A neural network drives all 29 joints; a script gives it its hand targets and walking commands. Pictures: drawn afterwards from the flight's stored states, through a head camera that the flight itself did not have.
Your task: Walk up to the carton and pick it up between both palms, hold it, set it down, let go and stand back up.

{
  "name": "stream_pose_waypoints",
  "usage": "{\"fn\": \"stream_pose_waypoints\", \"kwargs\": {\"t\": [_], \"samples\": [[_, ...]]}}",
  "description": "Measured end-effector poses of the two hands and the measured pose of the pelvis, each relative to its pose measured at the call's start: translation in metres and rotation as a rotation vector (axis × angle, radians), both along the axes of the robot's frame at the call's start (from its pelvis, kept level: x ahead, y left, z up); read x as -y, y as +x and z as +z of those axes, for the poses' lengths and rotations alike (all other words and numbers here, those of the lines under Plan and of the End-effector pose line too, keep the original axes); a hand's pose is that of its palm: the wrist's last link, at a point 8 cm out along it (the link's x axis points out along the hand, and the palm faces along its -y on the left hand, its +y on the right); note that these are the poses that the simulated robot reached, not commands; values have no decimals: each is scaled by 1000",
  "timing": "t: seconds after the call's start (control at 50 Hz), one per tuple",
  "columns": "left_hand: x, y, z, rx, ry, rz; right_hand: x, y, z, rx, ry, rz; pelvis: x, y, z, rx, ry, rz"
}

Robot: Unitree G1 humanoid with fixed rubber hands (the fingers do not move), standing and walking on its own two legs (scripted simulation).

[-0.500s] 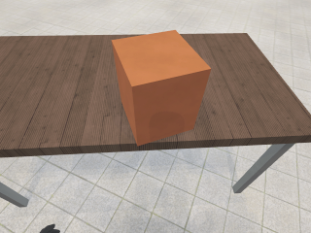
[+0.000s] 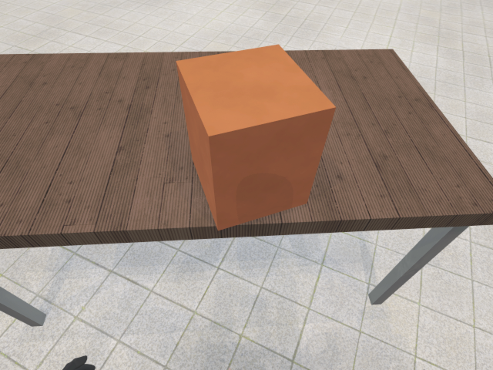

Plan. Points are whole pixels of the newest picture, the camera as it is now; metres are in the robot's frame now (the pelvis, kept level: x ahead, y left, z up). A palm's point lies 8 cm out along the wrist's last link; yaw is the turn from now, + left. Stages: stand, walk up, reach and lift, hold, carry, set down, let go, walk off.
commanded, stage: walk up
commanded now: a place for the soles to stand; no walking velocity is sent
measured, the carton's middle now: (247, 139) +0.52 +0.02 +0.07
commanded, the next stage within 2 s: none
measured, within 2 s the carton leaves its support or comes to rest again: neither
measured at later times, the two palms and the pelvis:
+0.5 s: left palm out of the picture +0.11 +0.30 -0.09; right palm out of the picture +0.12 -0.30 -0.09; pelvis +0.02 -0.01 +0.00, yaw +1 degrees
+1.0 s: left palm out of the picture +0.13 +0.30 -0.11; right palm out of the picture +0.16 -0.29 -0.08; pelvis +0.05 +0.00 +0.00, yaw +3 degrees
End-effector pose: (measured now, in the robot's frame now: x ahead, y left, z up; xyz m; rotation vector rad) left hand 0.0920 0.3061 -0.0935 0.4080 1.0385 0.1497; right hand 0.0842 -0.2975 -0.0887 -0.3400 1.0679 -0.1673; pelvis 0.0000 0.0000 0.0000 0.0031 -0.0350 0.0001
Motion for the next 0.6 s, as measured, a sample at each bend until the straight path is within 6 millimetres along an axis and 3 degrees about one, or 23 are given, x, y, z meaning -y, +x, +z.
{"fn": "stream_pose_waypoints", "kwargs": {"t": [0.3, 0.6], "samples": [[1, 3, 0, 3, -7, 3, 0, 4, 1, 9, 1, -1, 1, 2, 0, -3, 0, 2], [6, 30, -1, 8, -15, 8, 2, 43, 2, 36, 3, 26, 6, 33, 0, -37, 3, 16]]}}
